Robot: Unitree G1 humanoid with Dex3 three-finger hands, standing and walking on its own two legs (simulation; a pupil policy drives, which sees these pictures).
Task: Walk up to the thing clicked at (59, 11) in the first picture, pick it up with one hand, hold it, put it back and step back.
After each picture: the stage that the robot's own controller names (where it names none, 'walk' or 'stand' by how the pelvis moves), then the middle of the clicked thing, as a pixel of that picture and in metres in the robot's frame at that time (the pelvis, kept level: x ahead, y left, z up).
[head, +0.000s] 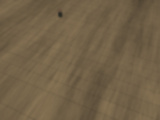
stand; (60, 13) +2.16 +0.32 -0.72
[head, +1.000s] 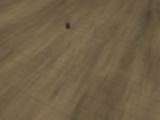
walk; (67, 24) +2.05 +0.15 -0.71
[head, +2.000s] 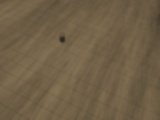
walk; (62, 37) +1.48 +0.18 -0.71
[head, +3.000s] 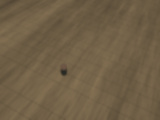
walk; (63, 69) +1.02 +0.16 -0.72
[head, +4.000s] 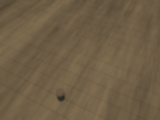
walk; (60, 95) +0.68 +0.19 -0.69
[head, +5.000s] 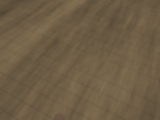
stand; out of the picture +0.48 +0.16 -0.70
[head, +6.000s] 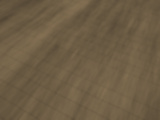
stand; out of the picture +0.44 +0.18 -0.71
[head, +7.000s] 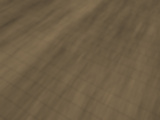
stand; out of the picture +0.41 +0.17 -0.72
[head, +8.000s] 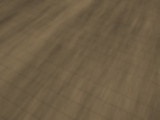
stand; out of the picture +0.41 +0.18 -0.72
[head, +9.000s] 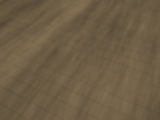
stand; out of the picture +0.40 +0.19 -0.73
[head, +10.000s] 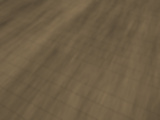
stand; out of the picture +0.39 +0.20 -0.73
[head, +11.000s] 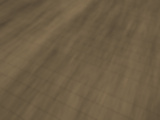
stand; out of the picture +0.39 +0.20 -0.73
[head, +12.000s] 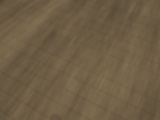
go down; out of the picture +0.41 +0.19 -0.71
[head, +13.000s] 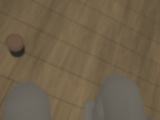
go down; (16, 46) +0.50 +0.22 -0.29
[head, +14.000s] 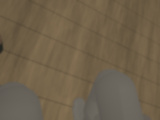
close in; out of the picture +0.49 +0.23 -0.26
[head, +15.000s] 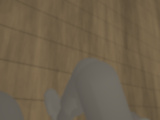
close; out of the picture +0.48 +0.27 -0.23
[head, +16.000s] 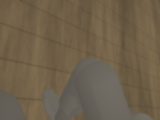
lift; out of the picture +0.46 +0.25 -0.23
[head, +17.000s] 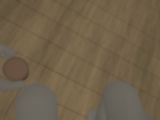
lift; (17, 70) +0.36 +0.22 -0.09
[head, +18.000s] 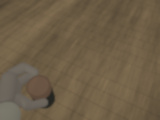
hold; (42, 93) +0.31 +0.14 +0.04
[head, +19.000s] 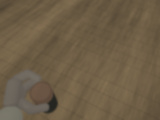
hold; (45, 98) +0.31 +0.14 +0.01
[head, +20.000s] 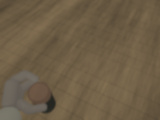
hold; (43, 98) +0.31 +0.15 +0.00
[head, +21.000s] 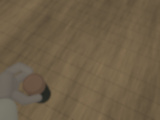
crouch; (38, 89) +0.34 +0.16 -0.04
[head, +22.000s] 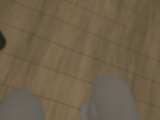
lower; out of the picture +0.49 +0.22 -0.09
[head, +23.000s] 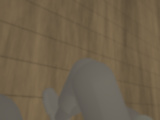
lower; out of the picture +0.46 +0.26 -0.24
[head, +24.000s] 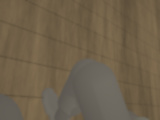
lower; out of the picture +0.46 +0.26 -0.24
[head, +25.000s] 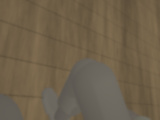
lower; out of the picture +0.46 +0.26 -0.24
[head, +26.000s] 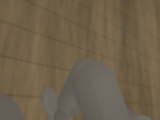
lower; out of the picture +0.46 +0.26 -0.24
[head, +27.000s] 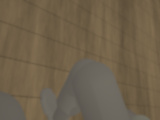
open; out of the picture +0.46 +0.24 -0.25
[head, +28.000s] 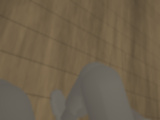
stand; out of the picture +0.46 +0.23 -0.25
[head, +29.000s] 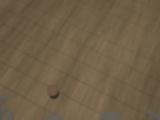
walk; (53, 92) +0.44 +0.15 -0.53
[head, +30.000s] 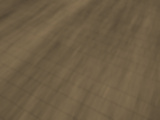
stand; out of the picture +0.40 +0.14 -0.66
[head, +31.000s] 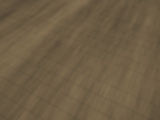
stand; out of the picture +0.40 +0.15 -0.67
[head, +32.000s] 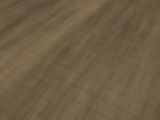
stand; out of the picture +0.40 +0.14 -0.72
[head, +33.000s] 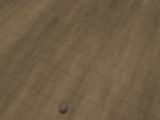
walk; (63, 107) +0.45 +0.10 -0.71
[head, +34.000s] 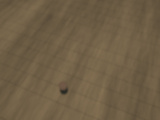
walk; (63, 88) +0.65 +0.17 -0.69
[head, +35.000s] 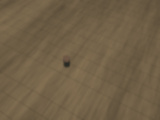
walk; (66, 61) +0.98 +0.16 -0.70
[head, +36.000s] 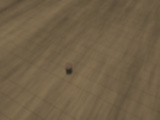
stand; (68, 68) +1.03 +0.15 -0.72
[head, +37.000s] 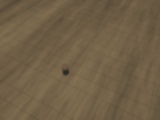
stand; (65, 69) +1.03 +0.18 -0.73
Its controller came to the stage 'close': yes
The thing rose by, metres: 0.72
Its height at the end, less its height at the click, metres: +0.00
